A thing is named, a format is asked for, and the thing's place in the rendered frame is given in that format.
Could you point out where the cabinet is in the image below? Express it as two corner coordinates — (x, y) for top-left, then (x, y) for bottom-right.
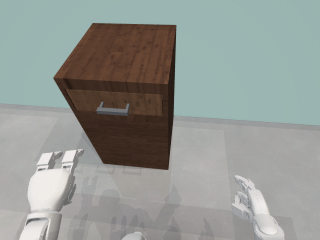
(53, 23), (177, 170)

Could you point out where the drawer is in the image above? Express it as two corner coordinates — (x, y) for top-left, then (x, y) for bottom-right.
(66, 89), (164, 116)

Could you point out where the handle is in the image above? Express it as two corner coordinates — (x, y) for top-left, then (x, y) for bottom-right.
(96, 101), (130, 116)

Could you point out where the right robot forearm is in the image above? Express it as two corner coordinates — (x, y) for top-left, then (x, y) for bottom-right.
(252, 213), (285, 240)

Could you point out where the left robot forearm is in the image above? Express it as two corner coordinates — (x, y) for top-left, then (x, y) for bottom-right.
(19, 210), (62, 240)

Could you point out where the robot left hand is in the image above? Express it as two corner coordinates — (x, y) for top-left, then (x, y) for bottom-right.
(27, 149), (84, 213)

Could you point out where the robot right hand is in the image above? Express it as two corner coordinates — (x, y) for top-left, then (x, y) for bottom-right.
(232, 175), (271, 223)

